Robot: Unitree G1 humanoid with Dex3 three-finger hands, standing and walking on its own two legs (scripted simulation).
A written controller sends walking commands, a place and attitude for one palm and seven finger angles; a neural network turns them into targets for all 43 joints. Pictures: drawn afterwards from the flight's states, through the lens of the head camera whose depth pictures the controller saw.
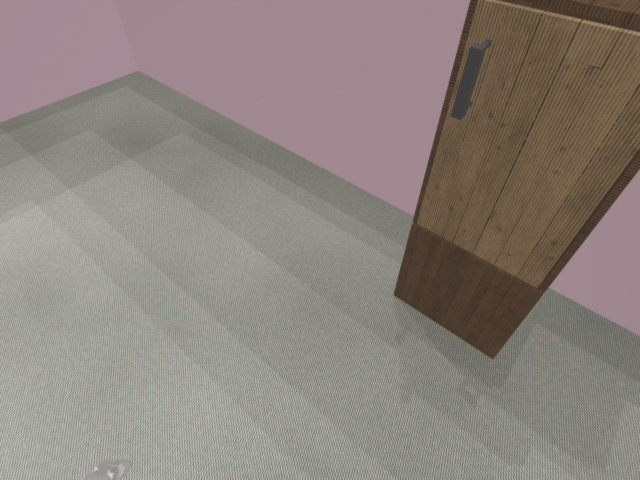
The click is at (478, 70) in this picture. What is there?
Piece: cupboard door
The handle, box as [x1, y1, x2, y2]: [451, 40, 491, 119]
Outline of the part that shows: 490,40 486,40 480,44 475,43 470,46 451,112 451,116 460,119 464,115 466,109 471,104 469,98 484,51 489,46 491,41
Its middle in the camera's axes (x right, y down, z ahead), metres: +0.30 -0.32 +0.78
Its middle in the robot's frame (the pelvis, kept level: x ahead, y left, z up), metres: +0.82 -0.26 +0.12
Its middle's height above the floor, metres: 0.89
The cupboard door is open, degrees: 0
